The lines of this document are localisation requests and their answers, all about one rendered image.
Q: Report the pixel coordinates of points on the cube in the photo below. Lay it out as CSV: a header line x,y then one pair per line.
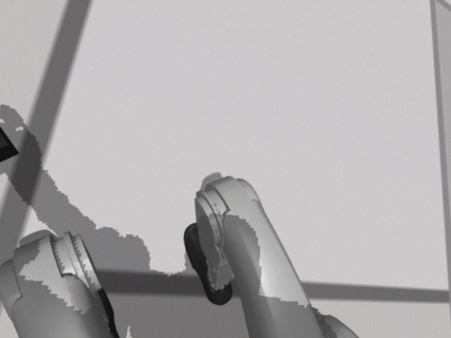
x,y
7,149

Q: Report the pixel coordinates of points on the right robot foot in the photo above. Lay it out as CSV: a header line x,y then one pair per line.
x,y
198,262

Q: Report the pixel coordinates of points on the right robot hand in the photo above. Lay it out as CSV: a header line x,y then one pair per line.
x,y
332,327

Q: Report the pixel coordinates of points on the left robot foot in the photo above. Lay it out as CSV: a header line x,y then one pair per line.
x,y
109,312

